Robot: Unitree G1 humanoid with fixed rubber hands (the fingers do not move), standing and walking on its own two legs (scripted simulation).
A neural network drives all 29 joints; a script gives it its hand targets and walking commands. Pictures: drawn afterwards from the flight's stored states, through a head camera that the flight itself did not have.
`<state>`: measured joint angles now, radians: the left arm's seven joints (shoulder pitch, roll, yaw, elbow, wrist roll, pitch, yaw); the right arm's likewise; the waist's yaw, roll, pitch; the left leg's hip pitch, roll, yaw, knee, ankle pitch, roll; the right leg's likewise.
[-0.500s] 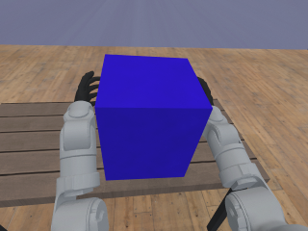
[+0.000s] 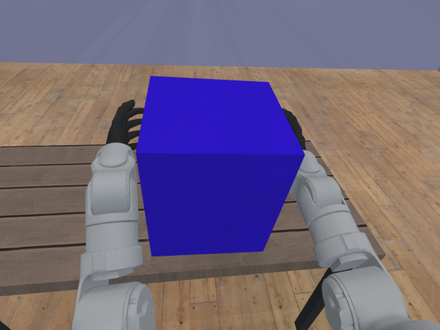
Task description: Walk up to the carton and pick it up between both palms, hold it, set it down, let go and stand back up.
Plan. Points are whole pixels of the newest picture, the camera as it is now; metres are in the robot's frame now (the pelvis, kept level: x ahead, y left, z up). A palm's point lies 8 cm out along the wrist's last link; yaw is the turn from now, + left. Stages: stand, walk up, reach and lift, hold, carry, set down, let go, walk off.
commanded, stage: hold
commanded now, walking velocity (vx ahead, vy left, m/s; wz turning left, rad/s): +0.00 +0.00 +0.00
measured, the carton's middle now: (210, 169) +0.35 +0.00 +0.16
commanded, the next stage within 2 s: none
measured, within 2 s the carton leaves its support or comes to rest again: neither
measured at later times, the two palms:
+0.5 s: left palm (120, 146) +0.36 +0.15 +0.21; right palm (293, 152) +0.36 -0.15 +0.19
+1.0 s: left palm (119, 146) +0.36 +0.15 +0.21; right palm (292, 149) +0.36 -0.15 +0.20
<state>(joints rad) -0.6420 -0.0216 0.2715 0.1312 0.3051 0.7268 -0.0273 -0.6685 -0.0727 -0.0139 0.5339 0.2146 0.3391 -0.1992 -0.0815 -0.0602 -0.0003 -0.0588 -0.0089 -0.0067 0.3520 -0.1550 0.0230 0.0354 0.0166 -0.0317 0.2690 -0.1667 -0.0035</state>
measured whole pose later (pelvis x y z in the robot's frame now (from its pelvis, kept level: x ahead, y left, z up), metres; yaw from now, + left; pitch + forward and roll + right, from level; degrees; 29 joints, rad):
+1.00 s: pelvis +0.00 +0.00 +0.00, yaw +0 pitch -8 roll -1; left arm -0.65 -0.02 0.27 0.13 0.30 0.73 -0.02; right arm -0.68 -0.07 -0.02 0.54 0.21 0.34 -0.20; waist -0.08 -0.07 -0.01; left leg -0.06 -0.01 -0.01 0.35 -0.15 0.02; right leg 0.03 0.02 -0.04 0.27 -0.17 -0.01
